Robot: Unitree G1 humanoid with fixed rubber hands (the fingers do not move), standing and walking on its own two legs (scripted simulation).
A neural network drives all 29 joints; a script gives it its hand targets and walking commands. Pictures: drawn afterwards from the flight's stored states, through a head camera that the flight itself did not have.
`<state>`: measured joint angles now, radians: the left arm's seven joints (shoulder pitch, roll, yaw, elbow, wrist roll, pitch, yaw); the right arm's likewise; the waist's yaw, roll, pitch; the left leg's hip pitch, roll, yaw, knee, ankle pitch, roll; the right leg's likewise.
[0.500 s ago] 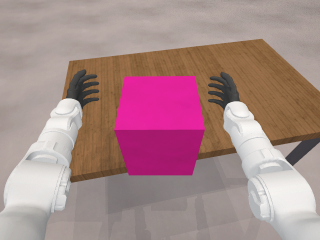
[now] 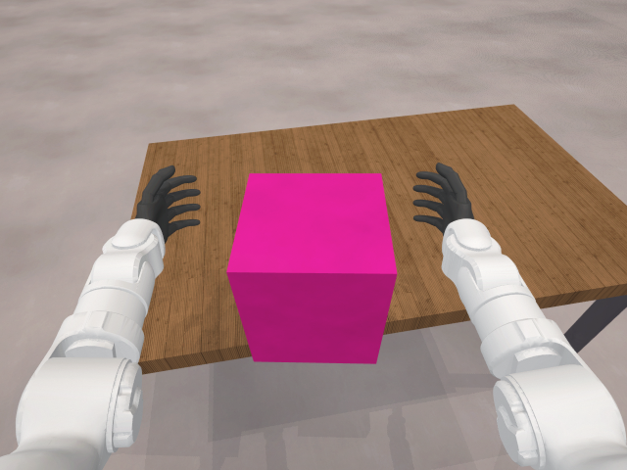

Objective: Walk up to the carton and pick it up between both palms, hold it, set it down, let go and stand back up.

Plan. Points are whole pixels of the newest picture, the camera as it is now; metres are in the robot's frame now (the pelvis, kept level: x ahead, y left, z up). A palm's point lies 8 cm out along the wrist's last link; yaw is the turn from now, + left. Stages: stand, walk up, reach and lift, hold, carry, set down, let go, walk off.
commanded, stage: set down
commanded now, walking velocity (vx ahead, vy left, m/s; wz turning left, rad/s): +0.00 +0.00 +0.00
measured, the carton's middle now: (314, 271) +0.45 +0.01 -0.02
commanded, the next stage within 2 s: let go in 1.28 s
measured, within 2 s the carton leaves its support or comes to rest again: neither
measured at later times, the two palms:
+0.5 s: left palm (149, 284) +0.37 +0.23 +0.07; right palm (450, 286) +0.36 -0.17 +0.06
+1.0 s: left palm (150, 386) +0.26 +0.22 -0.01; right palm (460, 368) +0.28 -0.18 -0.01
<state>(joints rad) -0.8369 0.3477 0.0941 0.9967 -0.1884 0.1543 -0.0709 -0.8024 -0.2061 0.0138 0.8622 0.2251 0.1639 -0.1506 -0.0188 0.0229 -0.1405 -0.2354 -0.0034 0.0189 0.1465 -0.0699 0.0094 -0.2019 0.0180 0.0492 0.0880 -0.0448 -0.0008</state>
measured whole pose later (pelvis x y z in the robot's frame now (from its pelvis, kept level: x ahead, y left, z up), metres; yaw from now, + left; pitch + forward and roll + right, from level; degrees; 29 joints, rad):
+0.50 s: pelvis -0.01 +0.01 +0.00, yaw +0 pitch +7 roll +0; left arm -0.59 0.30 0.00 0.96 -0.22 -0.07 -0.07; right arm -0.52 -0.18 0.02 0.80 0.21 -0.03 -0.13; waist 0.00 0.03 -0.14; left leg -0.26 -0.02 0.02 0.25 -0.12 0.02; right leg -0.23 0.01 0.05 0.20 -0.10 0.01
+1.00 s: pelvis +0.01 +0.00 -0.01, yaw +1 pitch +3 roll -1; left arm -0.11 0.21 -0.03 0.69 -0.16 -0.26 -0.04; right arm -0.06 -0.14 0.04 0.64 0.20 -0.27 -0.12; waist 0.04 0.01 -0.08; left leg -0.19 -0.01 0.00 0.33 -0.19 0.02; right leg -0.16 0.02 0.03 0.29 -0.18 0.00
